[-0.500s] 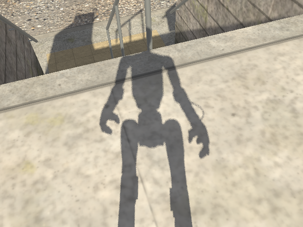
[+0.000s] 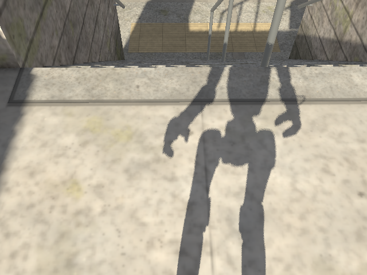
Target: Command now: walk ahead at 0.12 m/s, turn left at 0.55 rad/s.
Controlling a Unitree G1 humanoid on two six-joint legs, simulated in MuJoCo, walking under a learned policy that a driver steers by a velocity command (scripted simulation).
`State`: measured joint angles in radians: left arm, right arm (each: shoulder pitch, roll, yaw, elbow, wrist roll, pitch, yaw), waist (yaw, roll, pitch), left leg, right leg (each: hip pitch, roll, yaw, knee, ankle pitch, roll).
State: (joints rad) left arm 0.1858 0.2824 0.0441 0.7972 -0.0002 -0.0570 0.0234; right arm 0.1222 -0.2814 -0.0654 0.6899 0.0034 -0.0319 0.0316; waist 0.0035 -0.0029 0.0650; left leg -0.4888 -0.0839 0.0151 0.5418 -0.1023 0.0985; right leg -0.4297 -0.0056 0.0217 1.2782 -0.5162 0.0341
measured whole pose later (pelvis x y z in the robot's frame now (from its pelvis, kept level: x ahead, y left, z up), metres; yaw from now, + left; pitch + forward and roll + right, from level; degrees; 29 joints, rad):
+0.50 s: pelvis +0.07 -0.06 +0.02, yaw +15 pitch +2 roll +1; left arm 0.24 0.25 0.05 0.73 0.01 -0.03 0.02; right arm 0.19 -0.31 -0.08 0.64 0.00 0.03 -0.02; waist 0.02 0.04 -0.02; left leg -0.53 -0.12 -0.13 0.99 -0.40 -0.02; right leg -0.30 0.00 0.04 0.49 -0.24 -0.01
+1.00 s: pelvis +0.19 +0.01 +0.02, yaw +16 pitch +3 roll +0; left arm 0.22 0.30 0.06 0.72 -0.01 -0.08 -0.03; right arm 0.40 -0.24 -0.05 0.76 0.00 -0.06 0.01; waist -0.04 -0.05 -0.02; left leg -0.06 -0.04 -0.01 0.27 -0.26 0.04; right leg -0.66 -0.10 0.01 0.94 -0.15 0.00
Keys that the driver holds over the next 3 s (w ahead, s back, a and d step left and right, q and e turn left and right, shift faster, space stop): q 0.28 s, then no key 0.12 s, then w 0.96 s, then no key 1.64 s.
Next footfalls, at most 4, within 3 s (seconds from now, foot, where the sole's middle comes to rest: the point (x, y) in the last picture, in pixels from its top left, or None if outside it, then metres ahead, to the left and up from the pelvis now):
0.38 right None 0.15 -0.16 -0.76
0.78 left None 0.13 0.10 -0.76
1.22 right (202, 243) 0.52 -0.04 -0.76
1.68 left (131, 207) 0.66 0.22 -0.76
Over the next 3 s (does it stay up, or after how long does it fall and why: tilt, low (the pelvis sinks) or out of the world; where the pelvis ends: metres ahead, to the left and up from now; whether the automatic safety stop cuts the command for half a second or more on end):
stays up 0.62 0.07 0.02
